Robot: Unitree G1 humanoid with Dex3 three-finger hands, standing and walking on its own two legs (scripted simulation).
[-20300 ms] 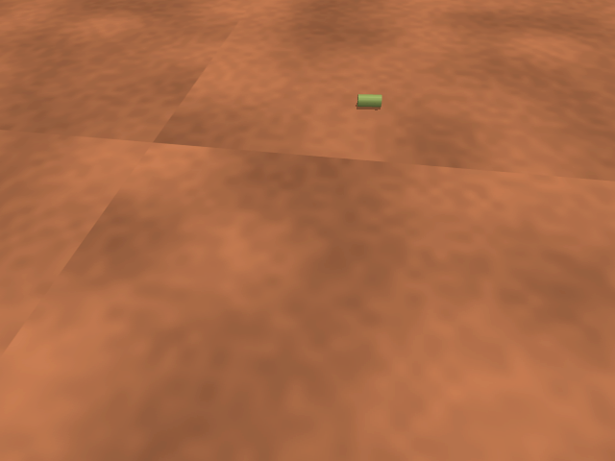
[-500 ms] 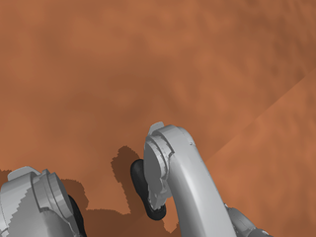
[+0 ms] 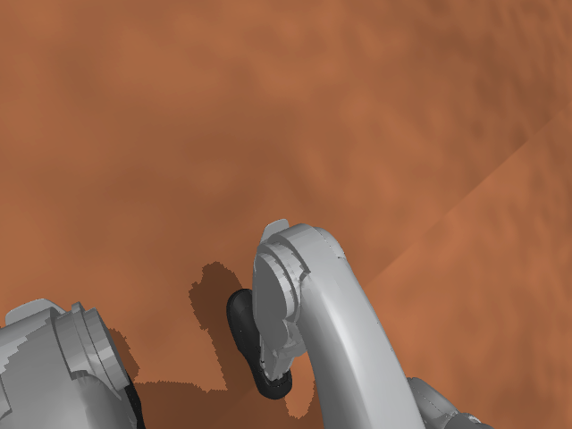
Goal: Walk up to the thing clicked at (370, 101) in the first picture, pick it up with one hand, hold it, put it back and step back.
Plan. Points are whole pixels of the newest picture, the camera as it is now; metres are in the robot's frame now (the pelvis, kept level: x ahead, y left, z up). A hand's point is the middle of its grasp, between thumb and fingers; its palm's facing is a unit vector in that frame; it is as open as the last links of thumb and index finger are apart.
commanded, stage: rest palm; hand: left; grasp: from above
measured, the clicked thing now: out of the picture +0.45 +0.38 -0.27
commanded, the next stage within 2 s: close in 0.54 s
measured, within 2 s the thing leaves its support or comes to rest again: neither
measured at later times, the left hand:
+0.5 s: hand out of the picture +0.43 +0.36 -0.26, palm faces -0.40 -0.25 -0.88, open 13.7 cm
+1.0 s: hand out of the picture +0.43 +0.37 -0.26, palm faces -0.41 -0.25 -0.88, open 12.2 cm
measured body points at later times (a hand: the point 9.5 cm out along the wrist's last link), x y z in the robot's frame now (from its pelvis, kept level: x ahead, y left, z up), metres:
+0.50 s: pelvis +0.00 +0.00 +0.00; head +0.29 +0.14 +0.31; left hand +0.45 +0.37 -0.21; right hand +0.05 -0.25 -0.05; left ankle +0.06 +0.12 -0.27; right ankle +0.11 -0.12 -0.27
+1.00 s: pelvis +0.00 +0.00 +0.00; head +0.28 +0.15 +0.31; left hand +0.45 +0.38 -0.21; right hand +0.05 -0.25 -0.05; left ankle +0.06 +0.12 -0.27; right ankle +0.11 -0.12 -0.27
